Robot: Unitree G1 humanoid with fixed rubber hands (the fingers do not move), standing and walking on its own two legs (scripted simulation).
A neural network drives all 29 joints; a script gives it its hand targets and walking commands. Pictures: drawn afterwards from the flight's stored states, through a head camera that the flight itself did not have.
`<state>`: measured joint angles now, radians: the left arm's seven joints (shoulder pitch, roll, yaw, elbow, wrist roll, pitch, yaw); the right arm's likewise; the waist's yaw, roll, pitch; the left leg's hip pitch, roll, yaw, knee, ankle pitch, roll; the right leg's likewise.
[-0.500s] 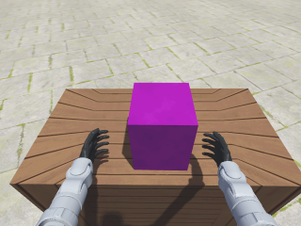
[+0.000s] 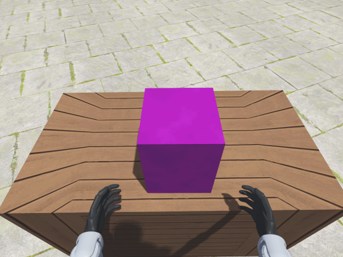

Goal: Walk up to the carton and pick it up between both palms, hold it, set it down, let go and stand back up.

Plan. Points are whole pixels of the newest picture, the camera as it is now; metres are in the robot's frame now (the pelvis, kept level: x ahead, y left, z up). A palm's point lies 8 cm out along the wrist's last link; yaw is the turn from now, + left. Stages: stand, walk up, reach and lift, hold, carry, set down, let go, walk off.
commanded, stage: set down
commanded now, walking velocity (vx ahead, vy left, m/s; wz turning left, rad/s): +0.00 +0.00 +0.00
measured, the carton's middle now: (179, 142) +0.46 +0.01 -0.02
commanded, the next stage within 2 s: let go in 0.28 s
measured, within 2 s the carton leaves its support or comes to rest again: neither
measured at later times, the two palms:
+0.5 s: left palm (86, 251) +0.17 +0.23 -0.08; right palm out of the picture +0.17 -0.20 -0.08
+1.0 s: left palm out of the picture +0.16 +0.23 -0.09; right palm out of the picture +0.15 -0.23 -0.09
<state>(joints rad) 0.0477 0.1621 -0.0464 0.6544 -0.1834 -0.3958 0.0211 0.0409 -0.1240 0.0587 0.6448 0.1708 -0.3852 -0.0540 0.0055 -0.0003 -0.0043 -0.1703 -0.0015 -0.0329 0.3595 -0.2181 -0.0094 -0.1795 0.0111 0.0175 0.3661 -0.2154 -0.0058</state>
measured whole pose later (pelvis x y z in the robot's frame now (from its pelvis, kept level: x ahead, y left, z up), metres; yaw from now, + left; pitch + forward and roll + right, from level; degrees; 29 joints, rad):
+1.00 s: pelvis +0.00 +0.01 +0.00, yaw +0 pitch +0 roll +0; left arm 0.17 0.18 -0.02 0.65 -0.02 -0.01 0.04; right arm 0.16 -0.22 0.00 0.68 0.00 -0.04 0.01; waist -0.01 -0.01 -0.01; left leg -0.18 -0.02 -0.03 0.44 -0.26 0.00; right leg -0.19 0.00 0.03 0.44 -0.26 0.01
